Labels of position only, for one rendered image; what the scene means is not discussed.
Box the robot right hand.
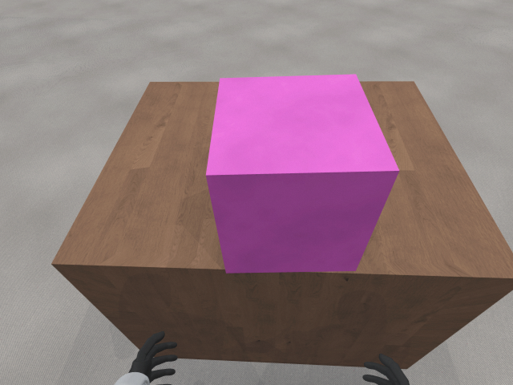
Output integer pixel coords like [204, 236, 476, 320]
[362, 354, 410, 385]

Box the pedestal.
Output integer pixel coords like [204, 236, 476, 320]
[51, 81, 513, 369]

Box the carton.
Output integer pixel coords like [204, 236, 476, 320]
[206, 74, 399, 274]

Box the robot left hand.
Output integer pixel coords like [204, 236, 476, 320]
[128, 331, 178, 385]

